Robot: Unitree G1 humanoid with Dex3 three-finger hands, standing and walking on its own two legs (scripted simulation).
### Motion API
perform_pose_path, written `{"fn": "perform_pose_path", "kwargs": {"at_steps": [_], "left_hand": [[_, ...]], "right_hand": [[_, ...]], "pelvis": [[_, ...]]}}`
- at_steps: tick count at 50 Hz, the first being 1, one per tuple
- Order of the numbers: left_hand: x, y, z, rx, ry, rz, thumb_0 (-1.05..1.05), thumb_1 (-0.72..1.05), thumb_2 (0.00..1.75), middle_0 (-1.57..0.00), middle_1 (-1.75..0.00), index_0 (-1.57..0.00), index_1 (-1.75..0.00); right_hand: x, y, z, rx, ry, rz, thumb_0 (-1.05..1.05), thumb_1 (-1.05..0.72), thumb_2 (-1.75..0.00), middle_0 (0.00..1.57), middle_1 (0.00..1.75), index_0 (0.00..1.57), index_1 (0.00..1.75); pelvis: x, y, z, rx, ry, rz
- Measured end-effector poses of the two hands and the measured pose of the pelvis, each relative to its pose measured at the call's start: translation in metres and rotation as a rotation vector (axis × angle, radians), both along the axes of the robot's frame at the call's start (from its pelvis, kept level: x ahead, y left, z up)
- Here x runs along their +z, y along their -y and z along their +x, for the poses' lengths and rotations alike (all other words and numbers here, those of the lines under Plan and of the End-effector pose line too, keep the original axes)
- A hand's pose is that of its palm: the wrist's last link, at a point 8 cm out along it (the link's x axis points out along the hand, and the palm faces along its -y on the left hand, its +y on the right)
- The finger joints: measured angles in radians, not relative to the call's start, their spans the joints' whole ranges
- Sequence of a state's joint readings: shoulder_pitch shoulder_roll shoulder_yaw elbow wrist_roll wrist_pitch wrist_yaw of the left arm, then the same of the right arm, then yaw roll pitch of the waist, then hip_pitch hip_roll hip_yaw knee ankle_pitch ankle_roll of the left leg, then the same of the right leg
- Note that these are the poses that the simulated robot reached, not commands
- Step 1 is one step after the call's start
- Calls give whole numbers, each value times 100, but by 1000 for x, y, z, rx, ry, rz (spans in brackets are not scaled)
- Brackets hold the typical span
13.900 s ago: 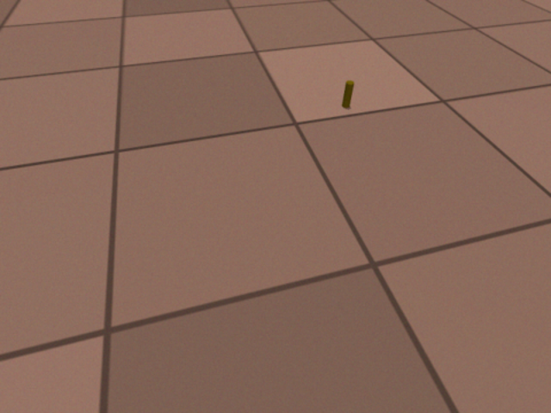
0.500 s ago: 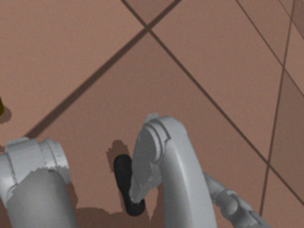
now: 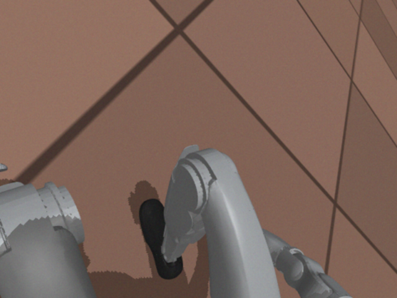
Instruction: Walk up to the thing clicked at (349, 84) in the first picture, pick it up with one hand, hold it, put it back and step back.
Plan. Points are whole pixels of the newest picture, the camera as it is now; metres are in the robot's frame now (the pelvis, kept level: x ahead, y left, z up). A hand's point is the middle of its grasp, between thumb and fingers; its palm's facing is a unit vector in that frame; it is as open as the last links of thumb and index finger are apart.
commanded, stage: close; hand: left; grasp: from the side
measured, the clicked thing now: out of the picture +0.45 +0.26 -0.20
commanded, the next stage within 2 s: settle in 0.54 s
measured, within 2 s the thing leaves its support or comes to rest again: leaves its support in 0.94 s
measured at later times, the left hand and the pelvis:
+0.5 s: hand out of the picture +0.44 +0.26 -0.17, palm faces +0.25 -0.97 -0.02, open 7.7 cm; pelvis +0.00 +0.00 +0.00, yaw -1 degrees
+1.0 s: hand out of the picture +0.45 +0.26 -0.15, palm faces +0.25 -0.97 -0.01, open 6.9 cm; pelvis +0.00 +0.00 +0.01, yaw +0 degrees
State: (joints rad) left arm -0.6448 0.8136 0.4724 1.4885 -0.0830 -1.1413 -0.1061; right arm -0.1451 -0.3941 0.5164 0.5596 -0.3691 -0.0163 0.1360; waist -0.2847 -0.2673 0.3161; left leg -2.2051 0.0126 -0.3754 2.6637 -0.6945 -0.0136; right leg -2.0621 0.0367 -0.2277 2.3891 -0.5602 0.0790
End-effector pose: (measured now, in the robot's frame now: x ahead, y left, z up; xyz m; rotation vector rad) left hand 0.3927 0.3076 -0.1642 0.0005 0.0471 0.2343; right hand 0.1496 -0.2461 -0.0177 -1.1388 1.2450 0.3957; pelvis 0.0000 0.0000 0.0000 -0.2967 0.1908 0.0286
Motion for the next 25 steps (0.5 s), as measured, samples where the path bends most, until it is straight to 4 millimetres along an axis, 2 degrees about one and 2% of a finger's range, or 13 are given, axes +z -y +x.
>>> {"fn": "perform_pose_path", "kwargs": {"at_steps": [11,20,25], "left_hand": [[5,1,15,5,14,16,-1,-4,40,-39,-37,-38,-38],[0,3,15,16,0,13,0,26,63,-62,-61,-62,-61],[0,4,17,16,3,16,2,26,70,-74,-75,-70,-75]], "right_hand": [[-1,-5,9,2,2,6,0,-90,-89,21,30,20,30],[2,-3,10,0,-19,-8,0,-89,-89,21,30,20,30],[3,-1,8,-3,-25,-22,0,-88,-89,21,30,20,30]], "pelvis": [[1,-1,3,-6,-13,-7],[4,-1,4,-8,-25,-13],[4,0,4,-8,-22,-13]]}}
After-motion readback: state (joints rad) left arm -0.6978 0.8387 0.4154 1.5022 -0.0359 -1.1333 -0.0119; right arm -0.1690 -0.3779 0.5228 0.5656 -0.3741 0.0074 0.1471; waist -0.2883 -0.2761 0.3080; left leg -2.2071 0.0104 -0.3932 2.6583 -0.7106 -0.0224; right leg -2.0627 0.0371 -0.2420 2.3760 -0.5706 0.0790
